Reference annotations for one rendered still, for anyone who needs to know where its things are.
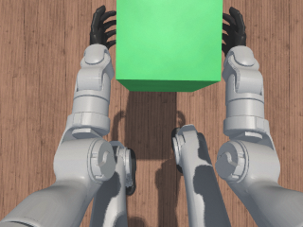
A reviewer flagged robot right upper arm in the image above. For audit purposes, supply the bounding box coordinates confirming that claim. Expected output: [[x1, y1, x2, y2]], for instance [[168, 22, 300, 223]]
[[215, 139, 303, 227]]

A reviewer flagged carton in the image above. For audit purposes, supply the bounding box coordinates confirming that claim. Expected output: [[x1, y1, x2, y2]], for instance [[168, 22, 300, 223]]
[[116, 0, 223, 93]]

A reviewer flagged right robot hand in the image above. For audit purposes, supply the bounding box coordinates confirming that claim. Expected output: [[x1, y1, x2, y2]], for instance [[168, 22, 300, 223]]
[[222, 7, 247, 57]]

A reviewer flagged left robot hand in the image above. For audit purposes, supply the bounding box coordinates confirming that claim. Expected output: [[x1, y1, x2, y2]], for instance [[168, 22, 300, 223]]
[[89, 5, 116, 50]]

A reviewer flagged robot left shin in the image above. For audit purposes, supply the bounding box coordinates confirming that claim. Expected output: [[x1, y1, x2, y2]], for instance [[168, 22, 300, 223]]
[[109, 140, 133, 186]]

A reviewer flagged robot right forearm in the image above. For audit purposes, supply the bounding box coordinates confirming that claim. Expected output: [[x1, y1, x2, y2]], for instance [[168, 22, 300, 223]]
[[222, 45, 277, 155]]

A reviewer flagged robot right thigh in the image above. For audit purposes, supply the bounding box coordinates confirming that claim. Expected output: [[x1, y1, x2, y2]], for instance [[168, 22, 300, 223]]
[[172, 130, 232, 227]]

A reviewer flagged robot left forearm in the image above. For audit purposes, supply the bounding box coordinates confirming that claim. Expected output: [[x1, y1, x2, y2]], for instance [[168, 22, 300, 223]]
[[53, 44, 115, 172]]

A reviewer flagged robot left upper arm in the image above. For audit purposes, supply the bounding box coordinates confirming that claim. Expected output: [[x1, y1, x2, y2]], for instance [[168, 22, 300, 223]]
[[0, 137, 116, 227]]

